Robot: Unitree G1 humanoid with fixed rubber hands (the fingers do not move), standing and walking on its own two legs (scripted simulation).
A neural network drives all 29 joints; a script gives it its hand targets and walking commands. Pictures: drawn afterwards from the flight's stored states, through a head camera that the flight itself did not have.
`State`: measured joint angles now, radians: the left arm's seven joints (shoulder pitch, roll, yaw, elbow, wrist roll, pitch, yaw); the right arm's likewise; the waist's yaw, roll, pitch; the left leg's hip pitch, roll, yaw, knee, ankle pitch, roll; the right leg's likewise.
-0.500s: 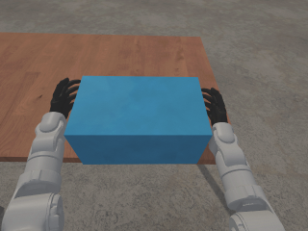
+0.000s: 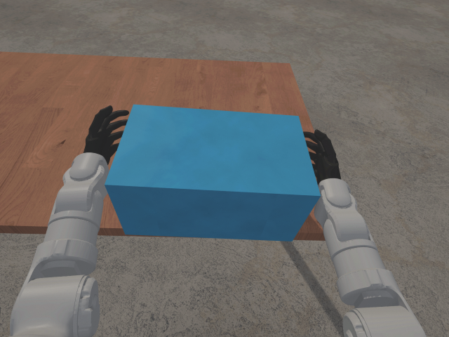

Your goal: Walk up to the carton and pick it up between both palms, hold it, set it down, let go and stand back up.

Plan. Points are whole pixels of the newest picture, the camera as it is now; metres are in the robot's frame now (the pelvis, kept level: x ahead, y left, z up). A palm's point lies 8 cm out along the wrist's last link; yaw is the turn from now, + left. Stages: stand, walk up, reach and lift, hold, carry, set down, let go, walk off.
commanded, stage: reach and lift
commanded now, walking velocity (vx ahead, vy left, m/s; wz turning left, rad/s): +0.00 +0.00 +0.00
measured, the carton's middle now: (213, 173) +0.38 +0.02 +0.10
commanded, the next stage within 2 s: hold in 1.38 s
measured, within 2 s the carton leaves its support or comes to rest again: neither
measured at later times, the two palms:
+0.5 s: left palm (96, 145) +0.37 +0.21 +0.17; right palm (337, 168) +0.35 -0.19 +0.15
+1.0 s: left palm (94, 121) +0.39 +0.21 +0.21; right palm (343, 138) +0.38 -0.19 +0.19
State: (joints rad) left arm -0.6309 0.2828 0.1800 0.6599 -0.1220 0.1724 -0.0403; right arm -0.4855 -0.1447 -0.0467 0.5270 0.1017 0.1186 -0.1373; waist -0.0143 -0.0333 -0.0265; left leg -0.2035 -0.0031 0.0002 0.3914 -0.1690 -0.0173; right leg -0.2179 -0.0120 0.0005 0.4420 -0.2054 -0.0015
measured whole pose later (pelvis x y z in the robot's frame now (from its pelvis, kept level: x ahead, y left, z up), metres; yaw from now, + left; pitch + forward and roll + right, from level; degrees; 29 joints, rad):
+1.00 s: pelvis +0.00 +0.00 +0.00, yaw +0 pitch -1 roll +1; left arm -0.76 0.24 0.28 0.53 -0.10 0.55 0.03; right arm -0.69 -0.21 -0.12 0.48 0.13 0.50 -0.06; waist -0.02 -0.01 -0.09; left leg -0.20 0.00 0.00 0.37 -0.15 -0.02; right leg -0.22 -0.01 0.00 0.42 -0.19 0.00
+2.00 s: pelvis -0.02 +0.00 +0.00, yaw +0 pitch -2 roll +1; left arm -0.79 0.23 0.32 0.46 -0.05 0.68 0.03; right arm -0.79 -0.24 -0.12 0.51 0.20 0.59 -0.07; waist -0.03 -0.02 -0.10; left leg -0.20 0.00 0.00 0.36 -0.12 -0.01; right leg -0.22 -0.01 0.00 0.41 -0.16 0.00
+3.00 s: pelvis -0.02 +0.00 +0.00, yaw +0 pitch -2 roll +1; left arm -0.77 0.22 0.31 0.41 -0.03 0.73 0.04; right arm -0.80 -0.24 -0.12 0.53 0.22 0.62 -0.07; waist -0.04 -0.02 -0.13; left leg -0.20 0.00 0.00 0.36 -0.12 -0.01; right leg -0.22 -0.01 0.00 0.41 -0.16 0.00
